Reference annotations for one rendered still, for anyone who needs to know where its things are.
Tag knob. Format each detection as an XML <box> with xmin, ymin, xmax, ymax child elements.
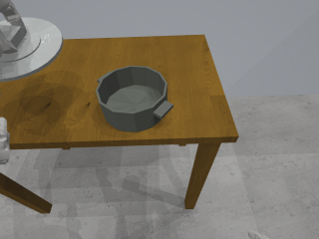
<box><xmin>0</xmin><ymin>25</ymin><xmax>26</xmax><ymax>48</ymax></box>

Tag pot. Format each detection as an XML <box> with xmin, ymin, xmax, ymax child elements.
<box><xmin>96</xmin><ymin>65</ymin><xmax>173</xmax><ymax>132</ymax></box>

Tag left robot hand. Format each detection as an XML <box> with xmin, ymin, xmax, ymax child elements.
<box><xmin>0</xmin><ymin>0</ymin><xmax>27</xmax><ymax>54</ymax></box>

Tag table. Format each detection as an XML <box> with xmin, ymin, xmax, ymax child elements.
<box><xmin>0</xmin><ymin>34</ymin><xmax>239</xmax><ymax>214</ymax></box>

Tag lid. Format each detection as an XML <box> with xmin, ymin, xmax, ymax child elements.
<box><xmin>0</xmin><ymin>17</ymin><xmax>64</xmax><ymax>83</ymax></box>

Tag left robot upper arm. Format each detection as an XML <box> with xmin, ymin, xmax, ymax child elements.
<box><xmin>0</xmin><ymin>117</ymin><xmax>10</xmax><ymax>165</ymax></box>

